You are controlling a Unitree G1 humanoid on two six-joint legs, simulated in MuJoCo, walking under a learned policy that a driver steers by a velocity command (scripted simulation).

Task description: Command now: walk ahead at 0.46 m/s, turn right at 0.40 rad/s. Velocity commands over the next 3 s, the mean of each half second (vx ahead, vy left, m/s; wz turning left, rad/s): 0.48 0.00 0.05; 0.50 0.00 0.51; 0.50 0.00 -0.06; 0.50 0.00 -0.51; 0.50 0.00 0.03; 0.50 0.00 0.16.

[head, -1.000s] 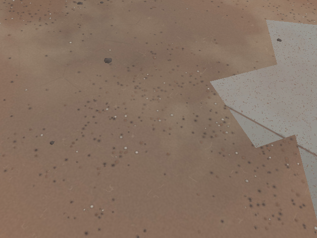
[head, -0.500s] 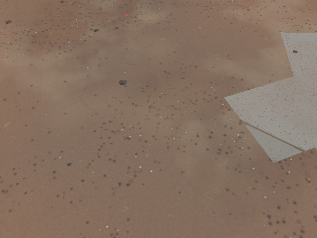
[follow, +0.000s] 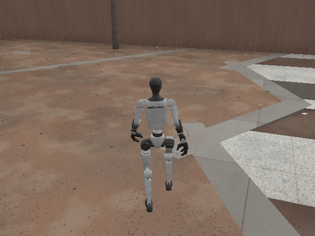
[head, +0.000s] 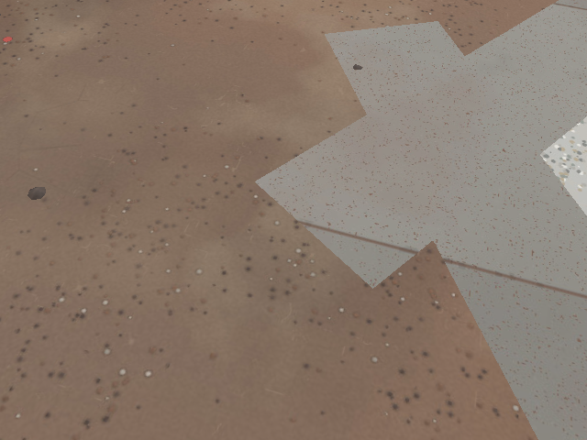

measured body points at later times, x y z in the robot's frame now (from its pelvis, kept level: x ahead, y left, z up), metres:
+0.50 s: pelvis +0.28 -0.03 +0.00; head +0.31 -0.03 +0.45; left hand +0.25 +0.23 -0.13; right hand +0.41 -0.27 -0.13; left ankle +0.43 +0.12 -0.68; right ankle +0.19 -0.09 -0.74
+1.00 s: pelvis +0.55 +0.04 +0.01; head +0.58 +0.07 +0.46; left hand +0.63 +0.33 -0.10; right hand +0.65 -0.23 -0.11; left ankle +0.48 +0.07 -0.74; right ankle +0.76 -0.08 -0.67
